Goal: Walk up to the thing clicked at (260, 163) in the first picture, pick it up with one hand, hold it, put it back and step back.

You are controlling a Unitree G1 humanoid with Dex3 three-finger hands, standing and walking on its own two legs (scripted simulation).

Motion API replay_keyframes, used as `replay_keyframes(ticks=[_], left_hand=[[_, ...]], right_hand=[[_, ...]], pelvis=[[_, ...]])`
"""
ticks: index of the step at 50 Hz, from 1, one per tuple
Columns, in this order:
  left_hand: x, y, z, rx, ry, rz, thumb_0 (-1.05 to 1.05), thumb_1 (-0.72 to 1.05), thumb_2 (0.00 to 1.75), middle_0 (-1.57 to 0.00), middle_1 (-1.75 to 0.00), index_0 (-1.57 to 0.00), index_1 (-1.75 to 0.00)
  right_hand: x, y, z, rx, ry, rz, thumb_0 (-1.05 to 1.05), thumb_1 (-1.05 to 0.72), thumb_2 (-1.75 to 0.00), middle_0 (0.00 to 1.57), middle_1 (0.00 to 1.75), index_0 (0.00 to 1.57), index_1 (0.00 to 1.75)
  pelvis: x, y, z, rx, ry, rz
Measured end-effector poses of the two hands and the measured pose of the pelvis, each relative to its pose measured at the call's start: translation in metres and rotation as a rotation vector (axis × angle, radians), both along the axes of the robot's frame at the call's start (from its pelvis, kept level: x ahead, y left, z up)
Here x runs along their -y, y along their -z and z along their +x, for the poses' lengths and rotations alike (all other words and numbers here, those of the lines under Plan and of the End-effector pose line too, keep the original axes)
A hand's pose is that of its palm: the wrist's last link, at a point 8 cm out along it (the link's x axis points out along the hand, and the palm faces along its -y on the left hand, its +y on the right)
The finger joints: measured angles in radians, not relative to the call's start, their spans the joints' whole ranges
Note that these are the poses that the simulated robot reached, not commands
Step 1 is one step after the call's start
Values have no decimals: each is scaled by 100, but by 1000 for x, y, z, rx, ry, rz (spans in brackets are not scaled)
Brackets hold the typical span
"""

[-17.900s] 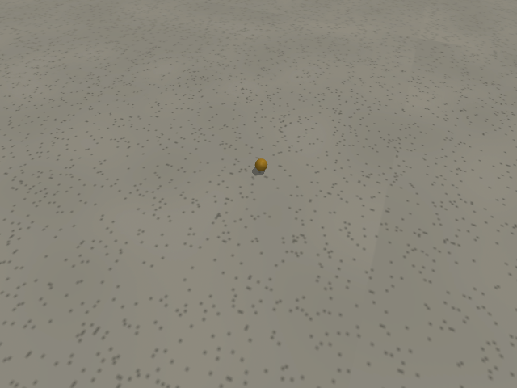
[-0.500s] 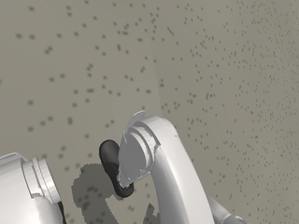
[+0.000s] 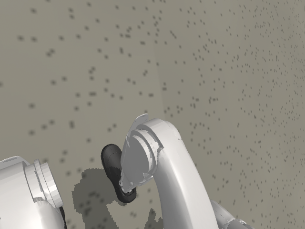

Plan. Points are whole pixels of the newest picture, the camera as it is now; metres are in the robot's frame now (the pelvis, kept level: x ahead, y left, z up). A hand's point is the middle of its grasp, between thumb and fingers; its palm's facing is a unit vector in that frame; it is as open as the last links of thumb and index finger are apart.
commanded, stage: settle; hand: left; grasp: from above
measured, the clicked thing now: out of the picture +0.46 +0.36 -0.28
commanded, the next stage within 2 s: lift in 0.94 s
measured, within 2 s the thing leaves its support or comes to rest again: leaves its support in 0.16 s
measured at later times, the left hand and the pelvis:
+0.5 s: hand out of the picture +0.44 +0.38 -0.20, palm faces -0.43 -0.14 -0.89, open 8.8 cm; pelvis +0.00 +0.00 +0.01, yaw +2 degrees
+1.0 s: hand out of the picture +0.43 +0.37 -0.13, palm faces -0.47 -0.11 -0.88, open 8.7 cm; pelvis +0.00 -0.01 +0.03, yaw +7 degrees
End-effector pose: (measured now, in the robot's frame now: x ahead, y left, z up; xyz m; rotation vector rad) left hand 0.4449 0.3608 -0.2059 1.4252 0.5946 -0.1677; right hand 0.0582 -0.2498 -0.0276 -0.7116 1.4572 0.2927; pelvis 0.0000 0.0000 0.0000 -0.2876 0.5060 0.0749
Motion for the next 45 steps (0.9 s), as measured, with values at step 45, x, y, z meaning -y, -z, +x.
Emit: replay_keyframes(ticks=[45], left_hand=[[-7, -129, -2, -2, 27, 56, 0, 10, 46, -70, -79, -77, -72]], right_hand=[[21, 17, 29, 97, 172, 28, 0, -91, -90, 20, 30, 20, 30]], pelvis=[[8, -30, -1, -102, -55, 85]])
